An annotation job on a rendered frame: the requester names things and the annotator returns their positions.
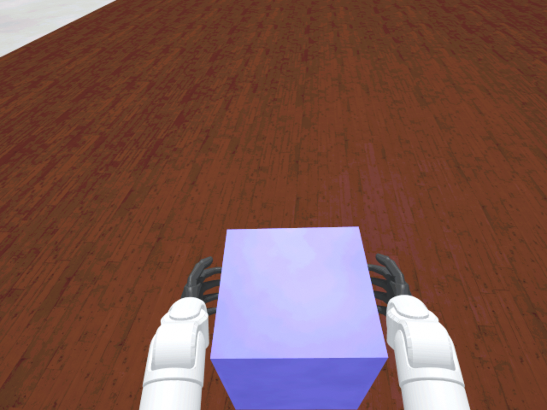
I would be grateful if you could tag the left robot hand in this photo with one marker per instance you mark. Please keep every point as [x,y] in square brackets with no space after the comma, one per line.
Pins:
[195,286]

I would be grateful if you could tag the left robot forearm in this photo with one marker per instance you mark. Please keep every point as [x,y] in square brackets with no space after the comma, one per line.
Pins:
[174,372]

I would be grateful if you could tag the right robot forearm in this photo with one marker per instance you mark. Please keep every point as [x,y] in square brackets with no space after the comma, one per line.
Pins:
[428,370]

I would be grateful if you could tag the carton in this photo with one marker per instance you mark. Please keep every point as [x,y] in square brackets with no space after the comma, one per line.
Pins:
[296,325]

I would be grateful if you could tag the right robot hand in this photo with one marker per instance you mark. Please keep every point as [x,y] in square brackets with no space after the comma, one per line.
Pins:
[394,284]

